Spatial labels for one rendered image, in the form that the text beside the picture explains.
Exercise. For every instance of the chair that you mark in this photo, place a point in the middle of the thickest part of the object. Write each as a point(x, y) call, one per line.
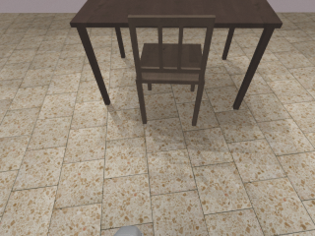
point(171, 63)

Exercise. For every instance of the robot left thigh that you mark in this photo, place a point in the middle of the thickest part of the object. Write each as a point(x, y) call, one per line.
point(129, 230)

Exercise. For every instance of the table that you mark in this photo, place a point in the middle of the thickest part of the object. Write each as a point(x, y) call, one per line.
point(230, 14)

